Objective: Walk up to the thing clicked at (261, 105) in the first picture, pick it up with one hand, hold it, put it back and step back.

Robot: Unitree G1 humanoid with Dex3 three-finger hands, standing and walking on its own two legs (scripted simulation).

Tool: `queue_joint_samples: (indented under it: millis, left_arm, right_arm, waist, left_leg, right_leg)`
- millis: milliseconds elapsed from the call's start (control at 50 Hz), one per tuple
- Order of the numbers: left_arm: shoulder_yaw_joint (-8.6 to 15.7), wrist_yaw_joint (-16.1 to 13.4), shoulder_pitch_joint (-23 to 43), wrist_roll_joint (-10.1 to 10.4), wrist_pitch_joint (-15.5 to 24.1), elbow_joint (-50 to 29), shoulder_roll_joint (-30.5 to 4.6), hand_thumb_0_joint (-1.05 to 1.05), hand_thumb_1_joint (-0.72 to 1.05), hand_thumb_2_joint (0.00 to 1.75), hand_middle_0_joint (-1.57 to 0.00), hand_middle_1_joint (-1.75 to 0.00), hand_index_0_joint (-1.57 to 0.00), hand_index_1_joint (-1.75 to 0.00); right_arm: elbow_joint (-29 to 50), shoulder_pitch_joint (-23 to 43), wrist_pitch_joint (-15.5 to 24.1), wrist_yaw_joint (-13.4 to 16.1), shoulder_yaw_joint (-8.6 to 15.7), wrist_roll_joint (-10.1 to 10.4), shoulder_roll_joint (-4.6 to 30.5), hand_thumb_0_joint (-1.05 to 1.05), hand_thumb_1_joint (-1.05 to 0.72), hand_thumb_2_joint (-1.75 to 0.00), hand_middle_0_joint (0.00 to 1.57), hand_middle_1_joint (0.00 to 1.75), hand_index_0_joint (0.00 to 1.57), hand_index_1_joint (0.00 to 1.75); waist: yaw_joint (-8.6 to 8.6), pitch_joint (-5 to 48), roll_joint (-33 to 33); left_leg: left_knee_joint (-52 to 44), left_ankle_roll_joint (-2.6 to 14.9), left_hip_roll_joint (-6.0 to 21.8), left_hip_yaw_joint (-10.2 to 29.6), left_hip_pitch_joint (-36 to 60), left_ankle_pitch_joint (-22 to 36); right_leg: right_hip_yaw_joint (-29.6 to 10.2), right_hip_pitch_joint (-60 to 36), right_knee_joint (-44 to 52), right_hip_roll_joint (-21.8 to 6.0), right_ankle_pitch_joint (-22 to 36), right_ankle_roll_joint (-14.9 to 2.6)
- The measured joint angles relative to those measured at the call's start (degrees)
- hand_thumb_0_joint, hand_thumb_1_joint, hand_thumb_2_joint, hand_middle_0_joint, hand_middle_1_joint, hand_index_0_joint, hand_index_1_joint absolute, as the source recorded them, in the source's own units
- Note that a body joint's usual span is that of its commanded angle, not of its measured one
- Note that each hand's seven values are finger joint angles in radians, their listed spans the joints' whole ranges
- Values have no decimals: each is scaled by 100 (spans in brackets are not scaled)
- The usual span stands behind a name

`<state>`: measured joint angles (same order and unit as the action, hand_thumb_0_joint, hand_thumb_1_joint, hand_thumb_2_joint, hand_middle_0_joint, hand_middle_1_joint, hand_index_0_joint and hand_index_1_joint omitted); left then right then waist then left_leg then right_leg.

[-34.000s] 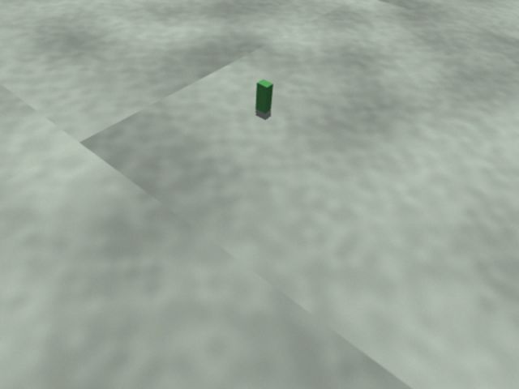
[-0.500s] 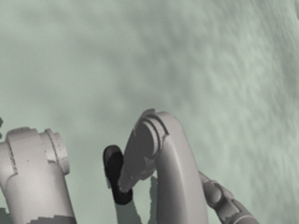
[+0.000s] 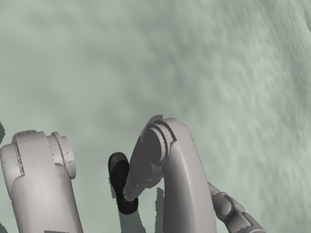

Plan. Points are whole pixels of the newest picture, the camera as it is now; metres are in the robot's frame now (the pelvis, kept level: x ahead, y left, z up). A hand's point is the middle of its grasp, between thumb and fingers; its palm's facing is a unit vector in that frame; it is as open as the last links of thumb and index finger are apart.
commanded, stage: withdraw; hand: left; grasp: from the side
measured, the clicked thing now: out of the picture +0.41 +0.29 -0.19
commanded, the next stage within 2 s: rise in 0.16 s
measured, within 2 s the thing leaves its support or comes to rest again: neither
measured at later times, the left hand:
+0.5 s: hand out of the picture +0.33 +0.41 -0.05, palm faces +0.41 -0.85 -0.32, open 17.4 cm
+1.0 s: hand out of the picture +0.25 +0.32 +0.16, palm faces +0.34 -0.81 -0.47, open 17.3 cm
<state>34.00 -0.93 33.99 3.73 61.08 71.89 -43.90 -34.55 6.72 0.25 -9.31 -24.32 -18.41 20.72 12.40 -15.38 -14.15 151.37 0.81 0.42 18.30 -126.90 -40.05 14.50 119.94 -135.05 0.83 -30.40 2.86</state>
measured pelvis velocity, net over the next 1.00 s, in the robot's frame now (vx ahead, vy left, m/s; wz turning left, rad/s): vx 0.05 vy -0.02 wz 0.21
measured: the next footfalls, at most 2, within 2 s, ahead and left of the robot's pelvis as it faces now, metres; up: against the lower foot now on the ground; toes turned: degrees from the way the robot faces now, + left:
none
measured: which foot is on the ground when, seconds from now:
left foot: down 0.00-1.00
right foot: down 0.00-1.00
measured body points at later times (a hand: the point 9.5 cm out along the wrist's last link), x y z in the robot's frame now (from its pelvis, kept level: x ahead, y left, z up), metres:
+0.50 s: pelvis +0.01 -0.01 +0.05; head +0.20 +0.13 +0.44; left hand +0.30 +0.46 -0.03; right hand +0.21 -0.24 -0.04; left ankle +0.09 +0.12 -0.25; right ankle +0.16 -0.12 -0.25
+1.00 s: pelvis +0.05 -0.02 +0.26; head +0.21 +0.04 +0.68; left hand +0.23 +0.36 +0.19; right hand +0.29 -0.22 +0.15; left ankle +0.08 +0.12 -0.25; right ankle +0.16 -0.12 -0.25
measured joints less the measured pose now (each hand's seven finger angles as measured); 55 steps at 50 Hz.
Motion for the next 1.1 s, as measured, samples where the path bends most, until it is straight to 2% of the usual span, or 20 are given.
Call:
queue_joint_samples:
  millis: [40,140,220,300,320,360,440,540,640,760,820,900,1100]
  left_arm:
    - [18,106,-88,43,-168,-331,21,-2,-58,13,-9,-11,-10,-11]
    - [-122,421,-267,341,-727,-937,185,-2,-57,14,-8,-11,-9,-11]
    - [-179,743,-332,539,-1133,-966,252,-2,-59,14,-7,-11,-9,-10]
    - [-120,1161,-371,716,-1361,-900,289,-2,-59,11,-5,-9,-7,-8]
    - [-52,1173,-362,496,-1454,-868,277,-2,-58,11,-5,-9,-7,-7]
    - [-71,1131,-388,117,-1856,-941,208,-2,-56,10,-4,-7,-6,-6]
    - [-157,1005,-637,-349,-2643,-1448,290,-2,-53,9,-5,-5,-5,-5]
    - [-328,769,-1096,-641,-3552,-2127,470,-2,-52,10,-6,-6,-6,-6]
    - [-631,458,-1610,-664,-4424,-2695,661,-2,-50,9,-6,-6,-6,-7]
    - [-1242,96,-2374,-654,-5349,-3881,1290,-2,-49,10,-6,-7,-6,-7]
    - [-1504,-64,-2737,-632,-5692,-4368,1588,-1,-48,10,-6,-7,-7,-7]
    - [-1731,-285,-3098,-573,-6041,-4723,1862,-1,-49,9,-7,-7,-7,-6]
    - [-2306,-665,-3802,-430,-6726,-5002,2341,-1,-52,7,-6,-6,-6,-6]
  right_arm:
    - [17,-95,-31,17,99,64,-4,0,-91,-90,21,30,21,30]
    - [-38,-352,-67,105,426,364,6,0,-91,-90,21,30,21,30]
    - [-137,-429,-86,194,643,623,1,0,-91,-90,21,30,21,30]
    - [-172,-463,-73,263,807,801,-13,0,-89,-90,21,30,21,30]
    - [-194,-476,-79,277,895,872,-52,0,-89,-90,21,30,21,30]
    - [-190,-535,-156,324,1104,1024,-164,0,-88,-89,21,30,21,30]
    - [-206,-692,-276,376,1465,1290,-327,0,-88,-90,21,30,21,30]
    - [-255,-893,-462,490,1867,1599,-411,1,-89,-90,21,30,21,31]
    - [-164,-1002,-604,664,2186,1831,-468,1,-90,-90,21,30,20,31]
    - [95,-1051,-624,881,2357,2043,-519,1,-90,-90,21,30,20,31]
    - [219,-1050,-589,1026,2376,2118,-564,1,-90,-90,21,30,20,31]
    - [332,-1072,-494,1225,2385,2164,-626,1,-90,-90,21,30,20,31]
    - [413,-1340,-113,1547,2398,2127,-653,1,-90,-91,21,30,20,31]
  waist:
    - [-50,112,61]
    - [-223,554,349]
    - [-334,851,574]
    - [-431,1012,700]
    - [-458,1043,705]
    - [-513,1124,704]
    - [-621,1393,808]
    - [-785,1821,1082]
    - [-971,2116,1305]
    - [-1137,2321,1419]
    - [-1142,2378,1422]
    - [-1109,2450,1407]
    - [-1037,2572,1438]
  left_leg:
    - [-41,-9,-12,-27,-16,-4]
    - [-236,11,-39,-197,-96,17]
    - [-420,75,-29,-387,-146,50]
    - [-546,106,-10,-535,-171,61]
    - [-577,105,-4,-572,-167,60]
    - [-677,91,6,-655,-156,62]
    - [-1001,67,-6,-846,-118,81]
    - [-1518,68,-17,-1116,27,101]
    - [-2122,62,21,-1331,381,120]
    - [-3087,15,69,-1479,1136,164]
    - [-3637,-24,85,-1518,1688,179]
    - [-4390,-81,99,-1547,2524,208]
    - [-6204,-147,139,-1564,4699,399]
  right_leg:
    - [-17,17,14,-21,-28,-15]
    - [-128,100,85,-100,-117,-47]
    - [-263,171,161,-143,-165,-46]
    - [-377,242,197,-165,-197,-60]
    - [-407,259,201,-170,-205,-67]
    - [-474,298,232,-184,-221,-88]
    - [-622,339,398,-243,-283,-139]
    - [-841,313,700,-307,-365,-167]
    - [-1018,105,1137,-302,-376,-176]
    - [-1123,-526,1964,-271,-355,-213]
    - [-1140,-1036,2455,-259,-361,-244]
    - [-1140,-1834,3136,-245,-370,-292]
    - [-1095,-4003,4887,-194,-241,-334]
